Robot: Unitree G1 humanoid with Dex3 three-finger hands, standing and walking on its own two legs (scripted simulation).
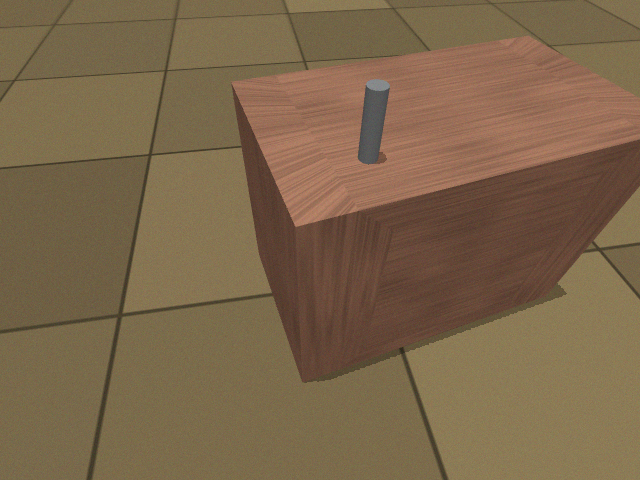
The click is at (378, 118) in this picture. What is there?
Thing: slim round
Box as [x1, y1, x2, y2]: [358, 79, 389, 163]
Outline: 379,79 369,80 366,83 358,150 358,159 364,163 375,162 378,156 389,84 387,82
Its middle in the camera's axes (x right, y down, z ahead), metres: +0.11 -0.23 +0.76
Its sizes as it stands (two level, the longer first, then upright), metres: 0.044 0.044 0.164
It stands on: a support 0.75 m high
